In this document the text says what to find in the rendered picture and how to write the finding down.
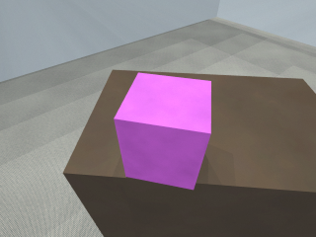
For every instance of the carton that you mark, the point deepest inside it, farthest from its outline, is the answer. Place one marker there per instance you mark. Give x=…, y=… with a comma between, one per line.
x=163, y=127

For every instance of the pedestal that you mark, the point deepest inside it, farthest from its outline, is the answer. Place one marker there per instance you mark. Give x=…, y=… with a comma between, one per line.
x=257, y=177

